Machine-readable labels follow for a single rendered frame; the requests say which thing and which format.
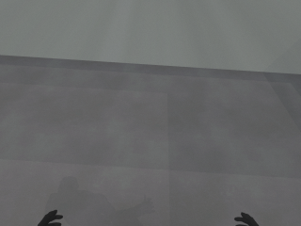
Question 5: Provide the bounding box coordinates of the robot right hand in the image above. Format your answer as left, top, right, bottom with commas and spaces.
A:
234, 212, 259, 226

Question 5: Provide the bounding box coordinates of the robot left hand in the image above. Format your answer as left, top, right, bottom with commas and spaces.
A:
38, 210, 63, 226

